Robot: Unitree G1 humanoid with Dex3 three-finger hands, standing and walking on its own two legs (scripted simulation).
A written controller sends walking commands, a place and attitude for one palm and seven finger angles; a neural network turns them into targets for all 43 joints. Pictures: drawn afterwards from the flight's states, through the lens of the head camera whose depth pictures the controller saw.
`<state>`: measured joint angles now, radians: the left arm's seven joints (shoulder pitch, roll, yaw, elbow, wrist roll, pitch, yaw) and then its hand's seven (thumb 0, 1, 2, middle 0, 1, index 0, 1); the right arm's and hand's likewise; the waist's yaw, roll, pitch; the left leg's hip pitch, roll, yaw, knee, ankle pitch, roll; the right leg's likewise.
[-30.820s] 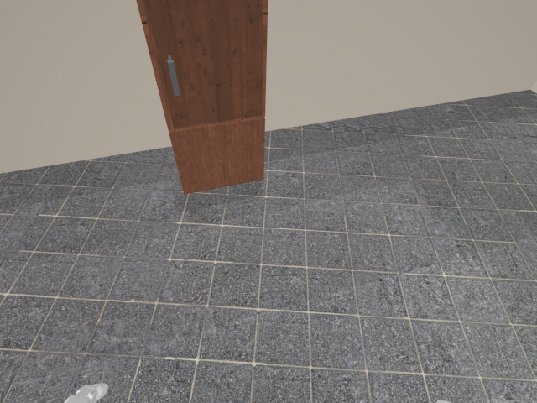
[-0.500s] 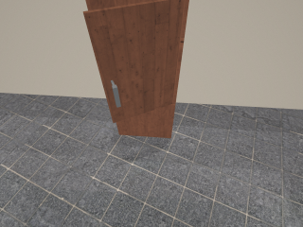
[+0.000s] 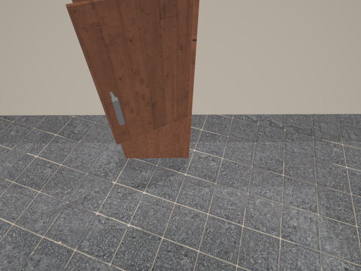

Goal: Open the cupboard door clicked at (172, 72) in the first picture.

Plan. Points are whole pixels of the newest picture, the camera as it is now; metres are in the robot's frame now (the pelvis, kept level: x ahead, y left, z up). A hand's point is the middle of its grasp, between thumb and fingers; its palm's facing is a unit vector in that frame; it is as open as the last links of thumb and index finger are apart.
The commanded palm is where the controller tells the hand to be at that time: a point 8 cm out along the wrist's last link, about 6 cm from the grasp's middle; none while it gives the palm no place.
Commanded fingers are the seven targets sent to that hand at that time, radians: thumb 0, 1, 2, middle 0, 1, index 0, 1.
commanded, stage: walk to a spot facing it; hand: left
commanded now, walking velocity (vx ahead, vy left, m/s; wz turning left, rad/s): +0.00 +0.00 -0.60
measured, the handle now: (116, 108) +0.67 +0.29 -0.11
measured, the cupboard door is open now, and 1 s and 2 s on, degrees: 28 28 28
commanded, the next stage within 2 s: none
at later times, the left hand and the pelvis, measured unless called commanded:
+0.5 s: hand out of the picture +0.07 +0.15 -0.16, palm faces -0.17 -0.95 -0.27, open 7.4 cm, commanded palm none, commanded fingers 0.00 0.90 0.90 -0.20 -0.30 -0.20 -0.30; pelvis -0.01 -0.04 +0.00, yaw -15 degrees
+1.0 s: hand (137, 253) +0.19 +0.13 -0.16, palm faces -0.50 -0.83 -0.24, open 7.4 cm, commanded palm none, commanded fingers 0.00 0.90 0.90 -0.20 -0.30 -0.20 -0.30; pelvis +0.00 -0.02 +0.00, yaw -34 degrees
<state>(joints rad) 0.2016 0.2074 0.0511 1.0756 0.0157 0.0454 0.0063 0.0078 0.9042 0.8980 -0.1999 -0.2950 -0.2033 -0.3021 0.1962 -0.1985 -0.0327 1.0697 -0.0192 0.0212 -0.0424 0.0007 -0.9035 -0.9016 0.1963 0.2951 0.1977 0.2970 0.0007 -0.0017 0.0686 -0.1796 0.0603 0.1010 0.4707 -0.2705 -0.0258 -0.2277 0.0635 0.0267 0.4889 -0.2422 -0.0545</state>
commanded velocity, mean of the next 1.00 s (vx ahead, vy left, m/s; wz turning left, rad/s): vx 0.00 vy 0.00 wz -0.60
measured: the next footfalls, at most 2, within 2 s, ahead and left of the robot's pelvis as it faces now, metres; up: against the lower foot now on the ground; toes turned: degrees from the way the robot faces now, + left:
left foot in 0.74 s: +0.08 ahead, +0.10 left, +0.00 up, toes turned -26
right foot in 1.08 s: -0.03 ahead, -0.17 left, +0.00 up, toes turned -40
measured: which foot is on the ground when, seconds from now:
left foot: down 0.00-0.20, up 0.22-0.72, down 0.74-1.00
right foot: down 0.00-0.74, up 0.76-1.00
